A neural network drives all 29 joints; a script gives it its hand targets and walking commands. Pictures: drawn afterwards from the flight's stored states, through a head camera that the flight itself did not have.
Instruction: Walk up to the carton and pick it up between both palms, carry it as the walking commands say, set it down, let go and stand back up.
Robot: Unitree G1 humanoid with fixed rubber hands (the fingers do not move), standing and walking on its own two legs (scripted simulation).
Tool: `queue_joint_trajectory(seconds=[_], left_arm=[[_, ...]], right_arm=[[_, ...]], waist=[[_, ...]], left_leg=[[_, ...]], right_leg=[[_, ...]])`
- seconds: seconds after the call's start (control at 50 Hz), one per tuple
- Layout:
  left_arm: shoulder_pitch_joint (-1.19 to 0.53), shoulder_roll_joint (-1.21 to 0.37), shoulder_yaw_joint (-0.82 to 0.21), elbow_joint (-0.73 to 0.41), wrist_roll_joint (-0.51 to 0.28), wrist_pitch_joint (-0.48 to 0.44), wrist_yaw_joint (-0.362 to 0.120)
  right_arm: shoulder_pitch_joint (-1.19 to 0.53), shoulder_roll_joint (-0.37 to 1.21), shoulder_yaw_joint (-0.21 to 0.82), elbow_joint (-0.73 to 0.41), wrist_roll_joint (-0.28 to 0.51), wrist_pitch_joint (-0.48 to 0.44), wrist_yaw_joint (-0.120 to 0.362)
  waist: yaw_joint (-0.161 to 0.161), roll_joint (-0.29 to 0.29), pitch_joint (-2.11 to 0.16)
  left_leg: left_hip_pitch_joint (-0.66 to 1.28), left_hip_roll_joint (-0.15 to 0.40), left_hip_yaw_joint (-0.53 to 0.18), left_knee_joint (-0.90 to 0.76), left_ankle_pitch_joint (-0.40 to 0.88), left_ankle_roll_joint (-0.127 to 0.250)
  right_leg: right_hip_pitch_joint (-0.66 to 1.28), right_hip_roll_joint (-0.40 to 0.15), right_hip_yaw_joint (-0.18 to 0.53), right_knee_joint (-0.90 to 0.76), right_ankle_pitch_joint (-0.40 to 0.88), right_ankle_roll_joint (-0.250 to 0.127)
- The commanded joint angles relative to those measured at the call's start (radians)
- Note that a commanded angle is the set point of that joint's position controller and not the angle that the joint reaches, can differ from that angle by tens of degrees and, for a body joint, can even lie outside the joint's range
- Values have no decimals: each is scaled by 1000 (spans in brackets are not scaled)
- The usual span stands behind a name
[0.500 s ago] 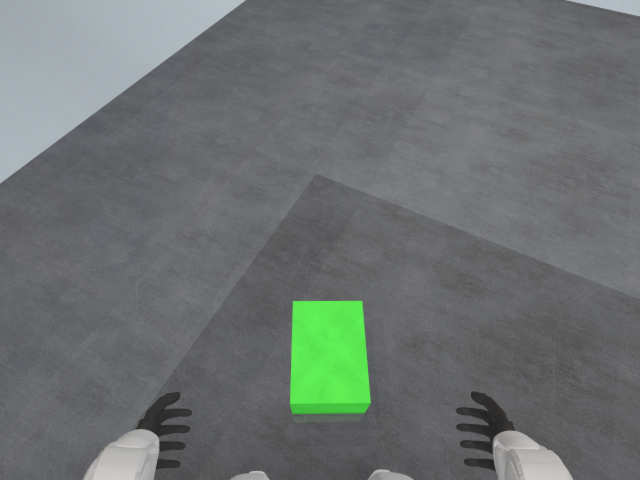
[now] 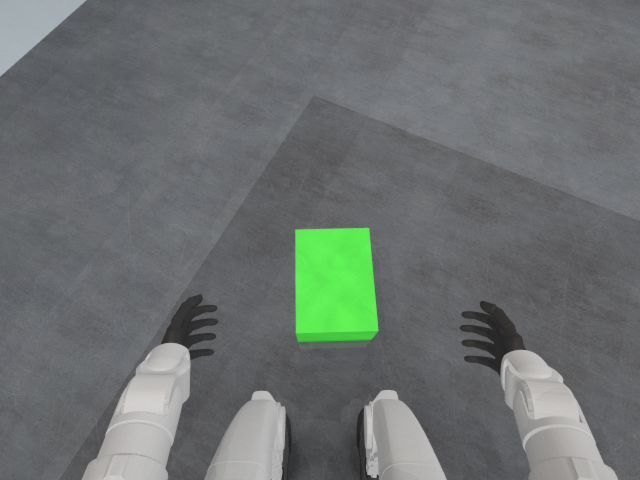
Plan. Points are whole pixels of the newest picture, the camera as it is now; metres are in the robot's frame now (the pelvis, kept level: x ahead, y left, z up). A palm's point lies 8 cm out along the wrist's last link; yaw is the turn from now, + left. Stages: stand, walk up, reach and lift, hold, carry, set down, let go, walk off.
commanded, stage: reach and lift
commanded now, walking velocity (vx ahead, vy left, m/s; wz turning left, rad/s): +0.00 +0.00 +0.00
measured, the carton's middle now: (333, 285) +0.52 -0.03 -0.63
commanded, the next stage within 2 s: none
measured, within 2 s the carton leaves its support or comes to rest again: neither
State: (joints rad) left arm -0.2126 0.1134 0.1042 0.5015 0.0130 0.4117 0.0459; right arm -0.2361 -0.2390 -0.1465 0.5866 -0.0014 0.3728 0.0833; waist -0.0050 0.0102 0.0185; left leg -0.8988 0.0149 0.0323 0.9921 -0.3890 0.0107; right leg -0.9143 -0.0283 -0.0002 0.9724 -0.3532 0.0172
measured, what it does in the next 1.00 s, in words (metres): lowers itself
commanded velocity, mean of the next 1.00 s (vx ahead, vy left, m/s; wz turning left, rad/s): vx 0.00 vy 0.00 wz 0.00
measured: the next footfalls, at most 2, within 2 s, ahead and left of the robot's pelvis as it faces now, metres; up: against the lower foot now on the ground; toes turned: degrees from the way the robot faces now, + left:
none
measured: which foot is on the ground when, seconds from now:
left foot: down 0.00-1.00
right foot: down 0.00-1.00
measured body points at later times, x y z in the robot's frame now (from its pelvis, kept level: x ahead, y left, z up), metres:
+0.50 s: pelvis -0.03 -0.02 -0.04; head +0.22 -0.02 +0.34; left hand +0.42 +0.19 -0.14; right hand +0.43 -0.23 -0.14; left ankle +0.05 +0.11 -0.67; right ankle +0.06 -0.13 -0.67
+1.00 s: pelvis -0.01 -0.02 -0.06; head +0.29 -0.02 +0.27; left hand +0.49 +0.18 -0.18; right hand +0.50 -0.22 -0.18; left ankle +0.05 +0.11 -0.67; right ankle +0.06 -0.13 -0.67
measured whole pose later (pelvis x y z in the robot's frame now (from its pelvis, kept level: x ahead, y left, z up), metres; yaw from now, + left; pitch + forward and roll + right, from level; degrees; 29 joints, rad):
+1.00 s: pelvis -0.01 -0.02 -0.06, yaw +1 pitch +47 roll +1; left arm -1.05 0.20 0.36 0.87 0.04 0.10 0.04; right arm -1.07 -0.25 -0.34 0.89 -0.06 0.11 0.02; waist 0.00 0.01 -0.11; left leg -1.61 0.02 0.01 1.12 -0.33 -0.01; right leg -1.63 -0.02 -0.01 1.11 -0.31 0.00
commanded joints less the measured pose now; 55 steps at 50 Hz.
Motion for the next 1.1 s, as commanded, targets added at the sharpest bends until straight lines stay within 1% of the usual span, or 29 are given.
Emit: queue_joint_trajectory(seconds=[0.0, 0.08, 0.18, 0.34, 0.42, 0.5, 0.62, 0.74, 0.82, 0.86, 0.9, 0.96, 1.02, 1.08], left_arm=[[-223, 67, 21, -52, -6, 11, 9], [-369, 84, 42, 32, -12, 2, 17], [-549, 116, 77, 121, -16, -47, 23], [-751, 163, 144, 215, -31, -145, 30], [-841, 187, 165, 242, -37, -201, 25], [-915, 206, 178, 266, -41, -255, 16], [-1001, 217, 200, 292, -38, -299, 9], [-1017, 217, 240, 300, -6, -328, 1], [-1000, 212, 261, 262, 13, -335, -7], [-1008, 205, 263, 238, 19, -335, -9], [-1019, 190, 260, 236, 23, -331, -10], [-1033, 157, 258, 279, 30, -322, -6], [-1068, 151, 263, 318, 41, -315, 7], [-1107, 175, 265, 323, 41, -310, 27]], right_arm=[[-250, -125, -31, -56, 10, 10, -4], [-386, -123, -33, 29, 18, 10, -16], [-558, -124, -46, 104, 25, -26, -42], [-780, -133, -67, 184, 24, -112, -85], [-868, -134, -81, 210, 25, -163, -96], [-941, -135, -96, 226, 29, -213, -103], [-1028, -136, -124, 239, 18, -254, -96], [-1036, -119, -164, 240, -23, -279, -87], [-1021, -114, -179, 191, -38, -283, -78], [-1026, -115, -184, 167, -43, -282, -74], [-1037, -114, -189, 168, -48, -280, -68], [-1054, -111, -203, 218, -60, -277, -59], [-1086, -118, -213, 274, -68, -274, -57], [-1115, -141, -213, 301, -63, -272, -66]], waist=[[0, -22, -387], [-5, -31, -413], [-5, -40, -510], [1, -38, -706], [1, -44, -801], [-2, -41, -914], [-4, -27, -1023], [2, -30, -1090], [3, -37, -1157], [2, -36, -1167], [-2, -34, -1139], [-7, -24, -1027], [-6, -17, -949], [-3, -11, -973]], left_leg=[[179, -37, -29, -149, -13, -35], [122, -46, -18, -126, -21, -27], [53, -56, -5, -91, 2, -22], [-50, -69, 15, -48, 82, -30], [-92, -73, 18, -24, 145, -30], [-123, -77, 15, -6, 235, -30], [-154, -81, 4, 7, 343, -37], [-232, -85, 5, 30, 449, -45], [-243, -94, 10, 45, 520, -47], [-249, -96, 12, 57, 528, -49], [-271, -95, 12, 75, 503, -52], [-329, -90, 9, 116, 398, -58], [-402, -87, 9, 175, 279, -64], [-436, -91, 14, 247, 225, -69]], right_leg=[[163, 64, -26, -101, -25, -33], [129, 59, -24, -87, -41, -26], [98, 56, -15, -72, -24, -15], [78, 60, -9, -26, 74, -1], [68, 65, -8, -1, 153, 0], [70, 69, -3, 22, 269, -1], [48, 76, 8, 39, 405, -7], [65, 82, 23, 74, 559, -4], [96, 86, 22, 89, 642, 3], [81, 87, 19, 98, 640, 7], [27, 87, 13, 112, 594, 10], [-127, 90, -4, 142, 435, 10], [-258, 92, -18, 199, 290, 6], [-322, 94, -30, 273, 227, 5]])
